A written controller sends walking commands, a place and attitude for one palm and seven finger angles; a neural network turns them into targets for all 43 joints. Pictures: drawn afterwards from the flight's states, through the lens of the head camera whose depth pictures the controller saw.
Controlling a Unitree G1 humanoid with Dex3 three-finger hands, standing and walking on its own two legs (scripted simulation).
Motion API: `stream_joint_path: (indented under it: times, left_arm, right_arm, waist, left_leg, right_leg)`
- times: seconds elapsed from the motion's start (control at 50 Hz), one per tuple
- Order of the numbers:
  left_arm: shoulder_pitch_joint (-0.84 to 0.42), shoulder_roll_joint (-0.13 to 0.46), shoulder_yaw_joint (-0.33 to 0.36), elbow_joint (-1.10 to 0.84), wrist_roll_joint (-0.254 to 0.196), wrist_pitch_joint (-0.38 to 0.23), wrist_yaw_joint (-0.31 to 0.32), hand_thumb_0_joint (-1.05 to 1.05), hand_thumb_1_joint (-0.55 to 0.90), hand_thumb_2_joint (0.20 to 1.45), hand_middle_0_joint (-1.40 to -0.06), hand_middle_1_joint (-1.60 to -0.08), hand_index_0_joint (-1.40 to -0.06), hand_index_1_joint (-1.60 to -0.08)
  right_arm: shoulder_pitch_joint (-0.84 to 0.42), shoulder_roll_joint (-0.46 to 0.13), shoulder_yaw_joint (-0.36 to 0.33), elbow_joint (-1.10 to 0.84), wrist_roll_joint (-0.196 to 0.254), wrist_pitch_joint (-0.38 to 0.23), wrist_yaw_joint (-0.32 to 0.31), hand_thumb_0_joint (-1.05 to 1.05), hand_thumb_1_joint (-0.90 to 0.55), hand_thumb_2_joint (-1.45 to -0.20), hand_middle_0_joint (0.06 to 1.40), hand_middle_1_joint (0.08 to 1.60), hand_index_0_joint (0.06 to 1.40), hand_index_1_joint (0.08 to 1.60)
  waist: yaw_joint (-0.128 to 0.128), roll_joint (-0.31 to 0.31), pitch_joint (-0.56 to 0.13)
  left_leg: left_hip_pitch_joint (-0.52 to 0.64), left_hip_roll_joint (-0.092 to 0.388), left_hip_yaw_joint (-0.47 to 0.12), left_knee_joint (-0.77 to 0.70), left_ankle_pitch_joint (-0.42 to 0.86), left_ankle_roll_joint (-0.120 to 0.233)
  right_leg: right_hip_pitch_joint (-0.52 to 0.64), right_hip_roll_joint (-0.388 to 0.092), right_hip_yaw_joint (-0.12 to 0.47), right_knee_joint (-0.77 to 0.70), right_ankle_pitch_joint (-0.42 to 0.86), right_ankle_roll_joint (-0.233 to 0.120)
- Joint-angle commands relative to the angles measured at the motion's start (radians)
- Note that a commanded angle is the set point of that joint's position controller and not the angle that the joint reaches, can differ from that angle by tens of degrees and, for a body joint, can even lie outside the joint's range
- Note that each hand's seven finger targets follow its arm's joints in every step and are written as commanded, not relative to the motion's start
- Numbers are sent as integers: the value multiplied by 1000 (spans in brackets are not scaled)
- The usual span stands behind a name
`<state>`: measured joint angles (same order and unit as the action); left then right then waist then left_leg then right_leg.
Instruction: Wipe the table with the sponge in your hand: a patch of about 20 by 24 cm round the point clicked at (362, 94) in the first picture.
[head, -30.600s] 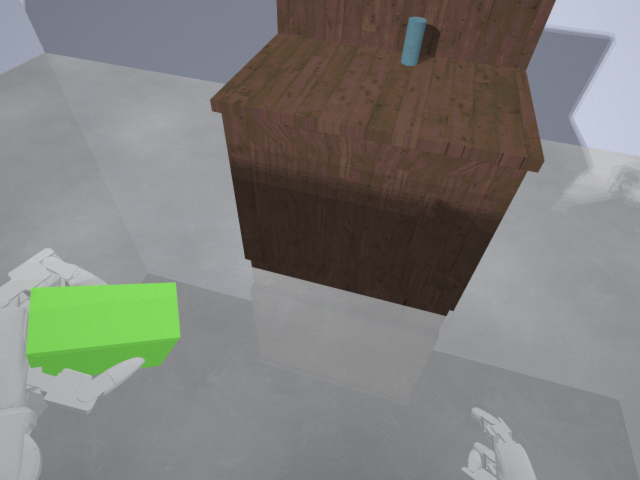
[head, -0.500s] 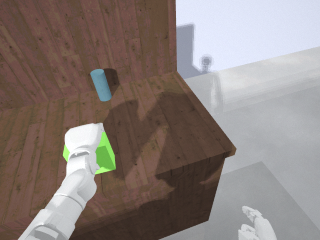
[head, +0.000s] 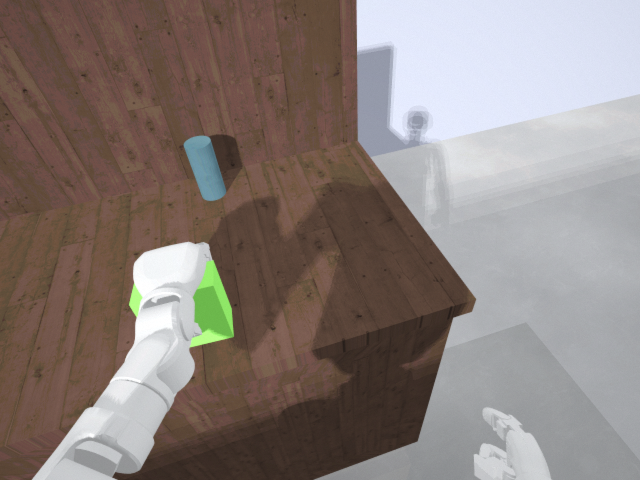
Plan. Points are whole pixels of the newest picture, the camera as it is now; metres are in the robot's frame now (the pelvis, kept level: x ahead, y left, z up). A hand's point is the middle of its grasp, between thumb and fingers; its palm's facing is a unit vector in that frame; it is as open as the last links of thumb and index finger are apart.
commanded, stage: wipe forward along the third lane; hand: left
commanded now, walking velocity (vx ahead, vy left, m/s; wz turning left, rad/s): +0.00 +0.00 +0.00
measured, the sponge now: (190, 316) +0.32 +0.25 +0.02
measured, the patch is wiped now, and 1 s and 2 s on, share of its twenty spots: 0.70 0.80 0.90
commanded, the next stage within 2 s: wipe back along the third lane in 1.40 s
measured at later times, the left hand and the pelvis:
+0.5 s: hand (193, 264) +0.38 +0.25 +0.06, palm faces -0.10 +0.00 -0.99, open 9.8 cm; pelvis -0.02 -0.01 -0.01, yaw -1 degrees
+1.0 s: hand (195, 245) +0.42 +0.27 +0.06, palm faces -0.12 +0.01 -0.99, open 9.8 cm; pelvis -0.02 -0.01 -0.01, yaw -2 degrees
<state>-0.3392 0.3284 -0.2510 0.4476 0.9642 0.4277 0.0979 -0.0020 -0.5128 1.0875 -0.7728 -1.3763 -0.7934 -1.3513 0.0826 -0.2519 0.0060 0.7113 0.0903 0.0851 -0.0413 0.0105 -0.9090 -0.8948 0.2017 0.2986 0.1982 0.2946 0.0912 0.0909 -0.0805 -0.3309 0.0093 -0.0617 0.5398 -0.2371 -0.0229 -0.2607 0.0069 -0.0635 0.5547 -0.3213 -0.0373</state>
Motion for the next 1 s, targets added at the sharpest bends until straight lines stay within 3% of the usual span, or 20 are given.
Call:
stream_joint_path:
  times: [0.0,0.02,0.08,0.12,0.16,0.18,0.24,0.28,0.32,0.38,0.4,0.44,0.48,0.52,0.58,0.62,0.68,0.78,0.84,0.98]
  left_arm:
    - [-376,98,53,-51,15,-43,35,0,100,1300,-1200,-1600,-1200,-1600]
    - [-385,89,48,-20,17,-45,36,0,100,1300,-1200,-1600,-1200,-1600]
    - [-430,157,97,71,37,-50,39,0,100,1300,-1200,-1600,-1200,-1600]
    - [-480,109,50,112,28,-62,42,0,100,1300,-1200,-1600,-1200,-1600]
    - [-525,161,84,178,30,-69,48,0,100,1300,-1200,-1600,-1200,-1600]
    - [-539,215,134,194,32,-77,53,0,100,1300,-1200,-1600,-1200,-1600]
    - [-543,169,95,239,32,-95,59,0,100,1300,-1200,-1600,-1200,-1600]
    - [-594,237,145,258,27,-106,64,0,100,1300,-1200,-1600,-1200,-1600]
    - [-633,221,112,312,38,-116,69,0,100,1300,-1200,-1600,-1200,-1600]
    - [-643,265,161,332,37,-137,78,0,100,1300,-1200,-1600,-1200,-1600]
    - [-660,276,156,356,42,-144,84,0,100,1300,-1200,-1600,-1200,-1600]
    - [-648,274,156,384,37,-150,90,0,100,1300,-1200,-1600,-1200,-1600]
    - [-657,337,208,400,35,-159,93,0,100,1300,-1200,-1600,-1200,-1600]
    - [-682,326,178,423,42,-165,96,0,100,1300,-1200,-1600,-1200,-1600]
    - [-726,386,214,445,52,-173,97,0,100,1300,-1200,-1600,-1200,-1600]
    - [-728,352,179,470,55,-177,98,0,100,1300,-1200,-1600,-1200,-1600]
    - [-741,396,219,472,53,-189,102,0,100,1300,-1200,-1600,-1200,-1600]
    - [-789,433,233,506,58,-196,109,0,100,1300,-1200,-1600,-1200,-1600]
    - [-795,417,202,533,69,-191,108,0,100,1300,-1200,-1600,-1200,-1600]
    - [-795,459,245,552,82,-196,106,0,100,1300,-1200,-1600,-1200,-1600]
  right_arm:
    - [-126,-114,-30,-135,-4,-34,-11,0,-900,-900,200,300,200,300]
    - [-113,-114,-31,-129,-3,-35,-12,0,-900,-900,200,300,200,300]
    - [-100,-125,-31,-112,-5,-26,-21,0,-900,-900,200,300,200,300]
    - [-83,-118,-32,-114,-1,-30,-23,0,-900,-900,200,300,200,300]
    - [-65,-126,-31,-107,-3,-27,-28,0,-900,-900,200,300,200,300]
    - [-56,-130,-32,-101,-5,-25,-29,0,-900,-900,200,300,200,300]
    - [-32,-126,-38,-109,-5,-25,-24,0,-900,-900,200,300,200,300]
    - [-16,-130,-38,-106,-6,-24,-26,0,-900,-900,200,300,200,300]
    - [6,-132,-39,-98,-5,-24,-26,0,-900,-900,200,300,200,300]
    - [35,-135,-45,-92,-11,-28,-23,0,-900,-900,200,300,200,300]
    - [51,-140,-48,-85,-10,-27,-23,0,-900,-900,200,300,200,300]
    - [70,-142,-50,-83,-11,-27,-18,0,-900,-900,200,300,200,300]
    - [75,-148,-51,-77,-12,-25,-19,0,-900,-900,200,300,200,300]
    - [95,-149,-52,-72,-9,-26,-17,0,-900,-900,200,300,200,300]
    - [107,-155,-51,-63,-10,-28,-18,0,-900,-900,200,300,200,300]
    - [126,-153,-54,-60,-11,-32,-14,0,-900,-900,200,300,200,300]
    - [139,-154,-55,-58,-13,-33,-11,0,-900,-900,200,300,200,300]
    - [162,-160,-54,-49,-15,-36,-9,0,-900,-900,200,300,200,300]
    - [175,-161,-49,-52,-14,-34,-6,0,-900,-900,200,300,200,300]
    - [194,-165,-53,-51,-20,-26,-1,0,-900,-900,200,300,200,300]
  waist:
    - [-72,-164,-127]
    - [-76,-179,-122]
    - [-75,-161,-97]
    - [-93,-164,-99]
    - [-98,-175,-104]
    - [-86,-157,-121]
    - [-96,-160,-150]
    - [-97,-149,-163]
    - [-121,-158,-134]
    - [-106,-128,-185]
    - [-123,-152,-189]
    - [-124,-167,-183]
    - [-116,-160,-203]
    - [-135,-148,-183]
    - [-137,-131,-192]
    - [-149,-126,-190]
    - [-144,-113,-237]
    - [-161,-115,-243]
    - [-176,-123,-230]
    - [-172,-114,-288]
  left_leg:
    - [83,-53,57,-36,79,64]
    - [80,-50,55,-33,73,64]
    - [50,-48,49,-39,25,58]
    - [35,-52,51,-29,-5,61]
    - [2,-52,52,-23,-34,60]
    - [-1,-50,46,-27,-30,58]
    - [-16,-52,49,-9,-23,60]
    - [-32,-49,43,-11,-28,61]
    - [-60,-49,47,-2,-57,63]
    - [-65,-46,41,-1,-37,64]
    - [-74,-44,47,11,-40,67]
    - [-99,-44,48,16,-47,69]
    - [-118,-39,47,12,-42,70]
    - [-132,-39,52,21,-57,73]
    - [-147,-34,44,19,-61,74]
    - [-149,-33,51,28,-75,75]
    - [-156,-30,48,34,-47,75]
    - [-180,-25,50,49,-46,77]
    - [-189,-25,55,60,-46,79]
    - [-189,-23,58,79,17,80]
  right_leg:
    - [-46,24,39,-113,217,-11]
    - [-59,25,34,-111,207,-12]
    - [-95,25,46,-120,133,-15]
    - [-117,24,42,-119,92,-8]
    - [-124,21,47,-117,60,-3]
    - [-117,23,54,-115,61,-9]
    - [-116,22,49,-106,75,-4]
    - [-109,23,62,-112,71,-3]
    - [-138,21,60,-110,34,5]
    - [-125,26,65,-105,57,-2]
    - [-123,23,68,-98,59,5]
    - [-122,22,72,-102,63,9]
    - [-107,23,84,-107,69,8]
    - [-126,20,83,-104,52,14]
    - [-140,25,87,-105,36,10]
    - [-156,23,87,-103,23,15]
    - [-133,24,93,-94,69,11]
    - [-143,22,96,-85,91,16]
    - [-155,21,94,-80,110,21]
    - [-128,22,91,-57,224,18]
